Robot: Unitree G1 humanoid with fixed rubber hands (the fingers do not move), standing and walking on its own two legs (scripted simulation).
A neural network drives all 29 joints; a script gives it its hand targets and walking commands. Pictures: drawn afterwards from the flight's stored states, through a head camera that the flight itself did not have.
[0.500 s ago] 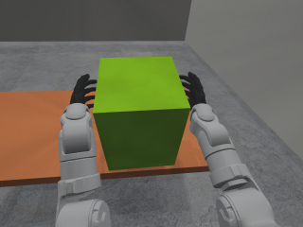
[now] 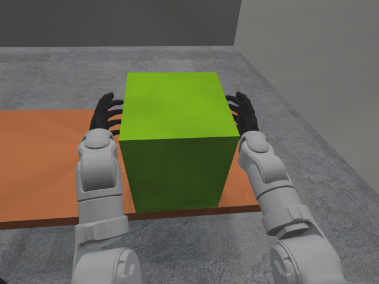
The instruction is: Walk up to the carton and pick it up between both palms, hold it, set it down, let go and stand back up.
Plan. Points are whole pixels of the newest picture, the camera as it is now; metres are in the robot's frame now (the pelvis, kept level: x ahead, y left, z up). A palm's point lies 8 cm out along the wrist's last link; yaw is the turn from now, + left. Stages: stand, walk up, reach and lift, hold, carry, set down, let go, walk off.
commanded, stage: hold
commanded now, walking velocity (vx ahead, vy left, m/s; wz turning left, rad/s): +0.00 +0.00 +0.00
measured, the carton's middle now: (175, 143) +0.40 +0.01 +0.12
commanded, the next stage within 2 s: none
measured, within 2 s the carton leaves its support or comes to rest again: neither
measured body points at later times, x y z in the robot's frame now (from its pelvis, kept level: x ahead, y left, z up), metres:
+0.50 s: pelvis +0.00 +0.00 +0.00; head -0.04 +0.03 +0.45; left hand +0.37 +0.16 +0.19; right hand +0.38 -0.14 +0.19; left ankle +0.03 +0.08 -0.75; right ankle +0.02 -0.09 -0.75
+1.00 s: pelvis +0.00 +0.00 +0.00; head -0.04 +0.03 +0.45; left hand +0.37 +0.16 +0.19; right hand +0.37 -0.13 +0.19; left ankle +0.03 +0.08 -0.75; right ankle +0.02 -0.09 -0.75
